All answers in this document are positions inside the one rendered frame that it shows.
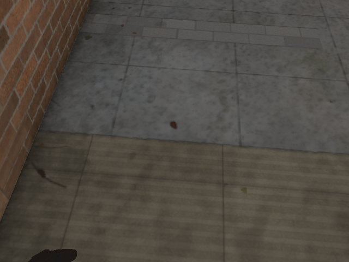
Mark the left robot hand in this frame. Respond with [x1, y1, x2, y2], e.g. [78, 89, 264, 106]
[28, 249, 77, 262]

